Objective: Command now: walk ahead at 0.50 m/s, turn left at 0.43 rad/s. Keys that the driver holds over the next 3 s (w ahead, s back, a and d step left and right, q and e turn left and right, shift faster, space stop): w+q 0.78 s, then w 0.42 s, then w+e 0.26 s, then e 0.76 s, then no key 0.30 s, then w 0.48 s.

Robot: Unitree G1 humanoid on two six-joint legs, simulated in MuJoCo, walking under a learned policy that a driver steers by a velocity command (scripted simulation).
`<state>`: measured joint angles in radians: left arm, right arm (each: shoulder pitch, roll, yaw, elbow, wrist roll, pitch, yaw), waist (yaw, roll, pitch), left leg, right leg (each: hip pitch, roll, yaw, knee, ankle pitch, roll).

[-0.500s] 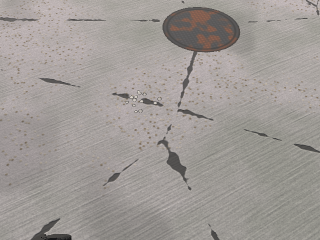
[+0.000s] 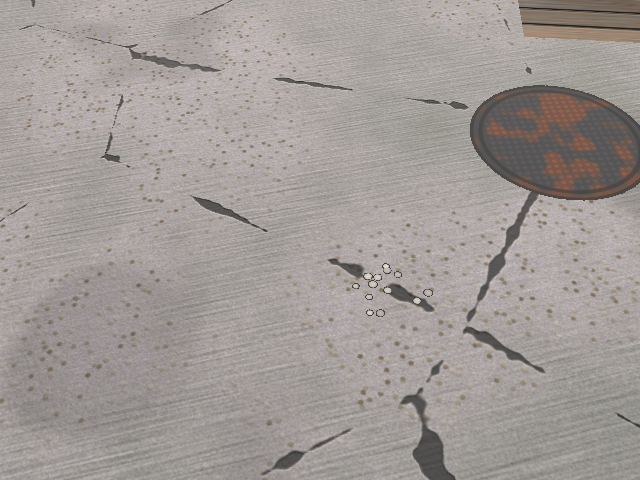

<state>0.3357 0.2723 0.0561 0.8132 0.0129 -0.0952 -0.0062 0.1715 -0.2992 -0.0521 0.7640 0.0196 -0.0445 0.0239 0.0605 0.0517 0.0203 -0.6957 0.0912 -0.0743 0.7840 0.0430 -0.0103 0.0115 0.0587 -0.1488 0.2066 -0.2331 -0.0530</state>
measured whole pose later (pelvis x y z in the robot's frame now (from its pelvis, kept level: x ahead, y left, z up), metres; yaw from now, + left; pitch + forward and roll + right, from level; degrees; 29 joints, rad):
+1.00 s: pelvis +0.55 +0.10 +0.00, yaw +32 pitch +1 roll -2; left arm 0.36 0.28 0.06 0.85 -0.01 -0.09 -0.01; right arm 0.15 -0.29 -0.06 0.64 0.01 -0.03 0.01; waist 0.09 0.05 0.03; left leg -0.65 0.09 -0.07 0.79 -0.10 0.00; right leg -0.05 0.02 -0.10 0.26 -0.23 -0.02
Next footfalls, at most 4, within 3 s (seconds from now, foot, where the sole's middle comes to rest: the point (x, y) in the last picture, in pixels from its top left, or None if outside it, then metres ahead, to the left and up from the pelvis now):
0.18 left None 0.27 0.13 -0.78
0.66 right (360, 436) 0.59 0.00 -0.78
1.16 left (199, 388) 0.68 0.36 -0.78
1.66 right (248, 264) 1.04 0.30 -0.78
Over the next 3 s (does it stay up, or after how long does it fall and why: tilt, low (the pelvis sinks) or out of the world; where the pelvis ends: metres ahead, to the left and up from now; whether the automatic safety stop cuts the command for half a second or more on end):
stays up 1.04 0.42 -0.01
